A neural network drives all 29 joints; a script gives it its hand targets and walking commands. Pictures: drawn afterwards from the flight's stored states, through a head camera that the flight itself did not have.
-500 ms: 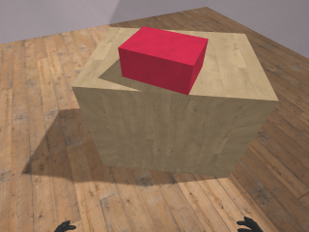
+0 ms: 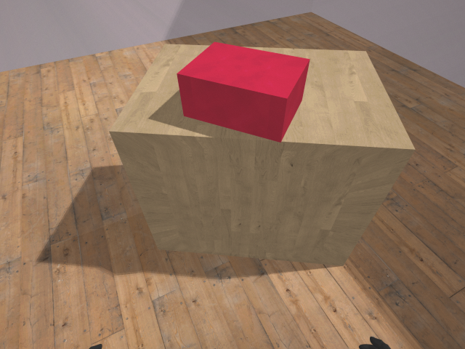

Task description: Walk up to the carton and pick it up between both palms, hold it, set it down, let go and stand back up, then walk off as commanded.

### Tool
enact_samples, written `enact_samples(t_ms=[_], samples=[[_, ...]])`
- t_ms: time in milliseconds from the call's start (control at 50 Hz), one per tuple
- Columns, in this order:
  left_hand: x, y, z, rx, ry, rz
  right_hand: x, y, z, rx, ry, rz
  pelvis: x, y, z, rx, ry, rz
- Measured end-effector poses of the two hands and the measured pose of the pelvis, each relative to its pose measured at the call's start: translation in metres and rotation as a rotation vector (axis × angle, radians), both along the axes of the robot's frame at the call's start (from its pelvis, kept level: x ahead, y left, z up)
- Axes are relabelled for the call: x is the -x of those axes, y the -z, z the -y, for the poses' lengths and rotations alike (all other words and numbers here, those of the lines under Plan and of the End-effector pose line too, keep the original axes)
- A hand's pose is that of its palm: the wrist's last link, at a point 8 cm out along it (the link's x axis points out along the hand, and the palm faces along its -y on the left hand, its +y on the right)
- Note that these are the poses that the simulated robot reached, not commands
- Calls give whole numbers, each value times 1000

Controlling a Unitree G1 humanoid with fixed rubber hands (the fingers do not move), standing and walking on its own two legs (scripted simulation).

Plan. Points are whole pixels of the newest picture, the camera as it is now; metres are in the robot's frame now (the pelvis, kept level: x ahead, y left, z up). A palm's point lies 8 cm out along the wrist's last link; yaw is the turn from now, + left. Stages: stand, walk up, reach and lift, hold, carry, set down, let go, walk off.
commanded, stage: walk up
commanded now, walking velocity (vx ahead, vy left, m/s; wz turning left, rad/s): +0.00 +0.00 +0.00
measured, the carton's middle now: (245, 88) +0.83 +0.00 +0.03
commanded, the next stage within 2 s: none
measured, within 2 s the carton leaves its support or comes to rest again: neither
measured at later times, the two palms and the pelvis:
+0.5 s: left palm out of the picture +0.09 +0.37 -0.10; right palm out of the picture +0.14 -0.23 -0.09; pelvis +0.03 +0.05 +0.00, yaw +1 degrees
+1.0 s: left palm (61, 306) +0.23 +0.35 -0.09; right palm (379, 326) +0.21 -0.25 -0.11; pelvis +0.15 +0.04 +0.00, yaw -3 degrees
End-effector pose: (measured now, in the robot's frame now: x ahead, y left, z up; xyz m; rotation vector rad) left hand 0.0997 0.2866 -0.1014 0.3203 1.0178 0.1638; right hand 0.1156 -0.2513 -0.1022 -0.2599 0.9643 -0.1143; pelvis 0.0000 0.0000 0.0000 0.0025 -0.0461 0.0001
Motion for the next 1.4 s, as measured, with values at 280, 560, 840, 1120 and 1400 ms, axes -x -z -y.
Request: enact_samples(t_ms=[280, 560, 840, 1120, 1400], samples=[[5, -8, -7, 1, 0, -9, 1, -6, 5, 2, -20, -17, -3, -7, -3, 4, 1, -25], [-2, -6, -95, -41, -26, -75, -26, -18, -26, 90, -55, -34, -40, -5, -64, 43, -11, -6], [-75, -11, -84, 0, 23, -113, -66, -36, -9, 113, -7, -100, -109, -20, -56, 7, 7, -4], [-164, -30, -70, -104, 54, -43, -125, 18, -9, -9, 36, -117, -178, -2, -42, 15, 42, -4], [-229, -5, -101, -11, 58, -16, -185, -18, -37, 107, 28, -69, -234, -3, -85, 38, 41, 2]])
